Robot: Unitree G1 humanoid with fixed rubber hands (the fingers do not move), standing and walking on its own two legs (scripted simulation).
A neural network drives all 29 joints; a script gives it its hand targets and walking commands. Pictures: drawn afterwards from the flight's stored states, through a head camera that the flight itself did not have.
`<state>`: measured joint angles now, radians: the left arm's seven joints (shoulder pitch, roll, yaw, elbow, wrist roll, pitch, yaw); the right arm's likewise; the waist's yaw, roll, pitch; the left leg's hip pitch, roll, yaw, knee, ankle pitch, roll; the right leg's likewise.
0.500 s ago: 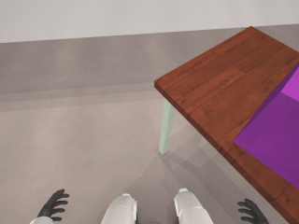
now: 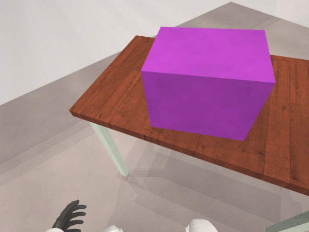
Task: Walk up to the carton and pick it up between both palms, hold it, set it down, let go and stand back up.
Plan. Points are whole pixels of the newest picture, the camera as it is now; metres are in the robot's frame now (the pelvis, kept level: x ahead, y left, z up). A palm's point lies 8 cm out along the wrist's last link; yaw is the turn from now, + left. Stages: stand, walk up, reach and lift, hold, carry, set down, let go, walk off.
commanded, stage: walk up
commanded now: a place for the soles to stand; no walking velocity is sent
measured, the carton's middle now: (201, 83) +0.49 -0.15 +0.08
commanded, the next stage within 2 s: none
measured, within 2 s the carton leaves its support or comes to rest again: neither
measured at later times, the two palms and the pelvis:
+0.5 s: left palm (98, 231) +0.14 +0.16 -0.07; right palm out of the picture +0.13 -0.37 -0.09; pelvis +0.08 -0.08 +0.03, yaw -15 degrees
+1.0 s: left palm (122, 150) +0.37 +0.12 -0.08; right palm out of the picture +0.08 -0.32 -0.10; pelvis +0.11 -0.04 +0.01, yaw -27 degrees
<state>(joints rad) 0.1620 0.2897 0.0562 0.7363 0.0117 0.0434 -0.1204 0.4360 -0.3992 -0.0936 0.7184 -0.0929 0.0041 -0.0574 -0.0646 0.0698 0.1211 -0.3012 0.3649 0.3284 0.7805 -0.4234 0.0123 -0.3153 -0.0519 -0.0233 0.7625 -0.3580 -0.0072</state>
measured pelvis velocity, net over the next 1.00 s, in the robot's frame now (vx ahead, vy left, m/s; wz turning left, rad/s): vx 0.11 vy -0.04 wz -0.47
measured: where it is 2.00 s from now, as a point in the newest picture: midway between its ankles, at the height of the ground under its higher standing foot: outside the picture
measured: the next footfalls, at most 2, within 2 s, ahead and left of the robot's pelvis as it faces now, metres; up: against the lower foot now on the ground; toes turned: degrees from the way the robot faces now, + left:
left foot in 0.66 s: +0.24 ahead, +0.00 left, +0.00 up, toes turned -17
right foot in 1.04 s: +0.11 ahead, -0.19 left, +0.00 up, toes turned -25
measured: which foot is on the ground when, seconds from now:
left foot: up 0.00-0.64, down 0.66-1.00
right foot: down 0.00-0.68, up 0.70-1.00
